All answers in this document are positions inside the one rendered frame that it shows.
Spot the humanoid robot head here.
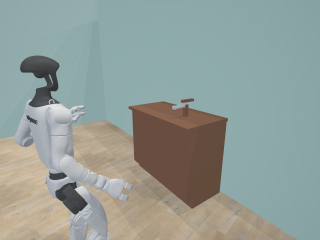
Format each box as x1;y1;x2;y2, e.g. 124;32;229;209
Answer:
20;55;60;108

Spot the left robot upper arm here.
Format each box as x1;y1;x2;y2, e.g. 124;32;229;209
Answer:
14;99;34;147

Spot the robot right forearm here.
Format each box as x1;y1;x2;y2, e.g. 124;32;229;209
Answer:
59;156;110;191

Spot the tap lever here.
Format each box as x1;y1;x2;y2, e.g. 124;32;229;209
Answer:
172;104;186;110

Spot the robot left hand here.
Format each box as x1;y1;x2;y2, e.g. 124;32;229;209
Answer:
70;105;85;124

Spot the humanoid robot torso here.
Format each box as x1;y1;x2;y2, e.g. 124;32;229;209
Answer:
26;99;77;202

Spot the robot right hand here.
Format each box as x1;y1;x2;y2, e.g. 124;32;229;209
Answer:
105;178;133;201

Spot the counter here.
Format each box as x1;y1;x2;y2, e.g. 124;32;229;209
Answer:
128;98;228;209

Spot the right robot upper arm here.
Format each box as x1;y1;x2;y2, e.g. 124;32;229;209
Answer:
47;105;75;173

